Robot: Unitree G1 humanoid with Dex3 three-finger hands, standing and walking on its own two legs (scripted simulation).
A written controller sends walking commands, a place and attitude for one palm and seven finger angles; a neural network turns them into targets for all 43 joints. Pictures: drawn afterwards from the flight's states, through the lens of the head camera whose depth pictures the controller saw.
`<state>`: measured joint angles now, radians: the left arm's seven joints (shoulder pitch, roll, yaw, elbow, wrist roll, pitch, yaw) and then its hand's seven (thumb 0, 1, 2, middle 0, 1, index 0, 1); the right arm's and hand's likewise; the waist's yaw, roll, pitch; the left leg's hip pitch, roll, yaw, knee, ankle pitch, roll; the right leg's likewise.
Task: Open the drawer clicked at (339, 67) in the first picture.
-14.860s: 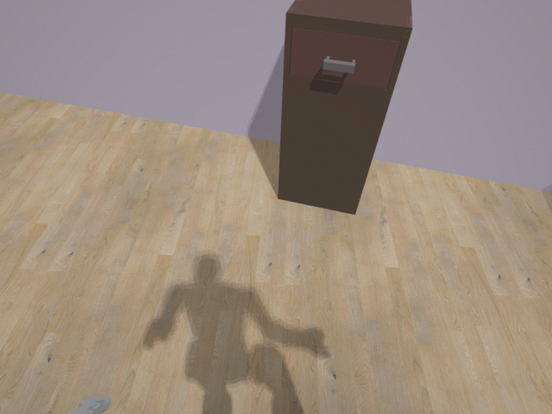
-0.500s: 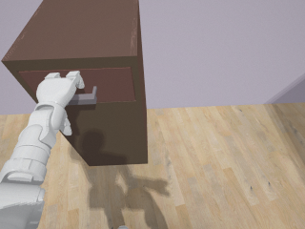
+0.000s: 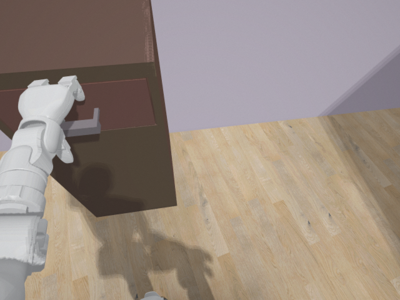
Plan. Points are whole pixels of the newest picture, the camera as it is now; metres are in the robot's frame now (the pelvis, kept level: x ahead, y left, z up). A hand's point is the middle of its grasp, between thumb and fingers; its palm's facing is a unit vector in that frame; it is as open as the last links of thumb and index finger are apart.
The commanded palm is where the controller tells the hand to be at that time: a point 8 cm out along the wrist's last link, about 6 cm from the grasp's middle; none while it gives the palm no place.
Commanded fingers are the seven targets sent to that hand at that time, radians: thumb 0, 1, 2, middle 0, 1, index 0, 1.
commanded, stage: move the hooked fingers above the handle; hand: left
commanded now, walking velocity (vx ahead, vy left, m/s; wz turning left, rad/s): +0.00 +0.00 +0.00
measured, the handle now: (76, 121) +0.52 +0.26 +0.01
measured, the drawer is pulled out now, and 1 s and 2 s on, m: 0.00 0.00 0.00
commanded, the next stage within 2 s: none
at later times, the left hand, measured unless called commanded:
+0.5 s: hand (68, 117) +0.48 +0.25 +0.07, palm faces -0.02 -0.05 -1.00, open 13.7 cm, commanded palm +0.46 +0.27 +0.13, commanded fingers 0.00 -0.50 0.30 -0.30 -1.20 -0.30 -1.20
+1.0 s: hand (56, 122) +0.47 +0.27 +0.07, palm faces -0.04 -0.04 -1.00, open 13.8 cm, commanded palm +0.45 +0.27 +0.13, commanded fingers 0.00 -0.50 0.30 -0.30 -1.20 -0.30 -1.20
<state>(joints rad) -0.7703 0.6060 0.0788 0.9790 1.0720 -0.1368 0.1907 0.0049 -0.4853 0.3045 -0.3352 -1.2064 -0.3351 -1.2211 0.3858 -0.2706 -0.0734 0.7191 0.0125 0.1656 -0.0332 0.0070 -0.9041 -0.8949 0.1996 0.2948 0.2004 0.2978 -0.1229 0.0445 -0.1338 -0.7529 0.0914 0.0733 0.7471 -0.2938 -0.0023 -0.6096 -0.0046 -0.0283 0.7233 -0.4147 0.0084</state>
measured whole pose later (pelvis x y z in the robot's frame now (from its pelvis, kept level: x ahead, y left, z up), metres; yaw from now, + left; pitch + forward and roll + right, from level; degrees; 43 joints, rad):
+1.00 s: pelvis +0.00 -0.01 +0.00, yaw +1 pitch +16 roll -1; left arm -0.77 0.61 0.05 0.98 1.05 -0.13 0.18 0.00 -0.49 0.30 -0.32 -1.20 -0.32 -1.20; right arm 0.33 -0.28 -0.07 0.71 0.02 0.16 -0.04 0.01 -0.90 -0.89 0.20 0.29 0.20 0.30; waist -0.11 0.04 -0.12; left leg -0.73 0.09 0.05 0.73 -0.29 -0.01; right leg -0.57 0.00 -0.05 0.71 -0.42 0.00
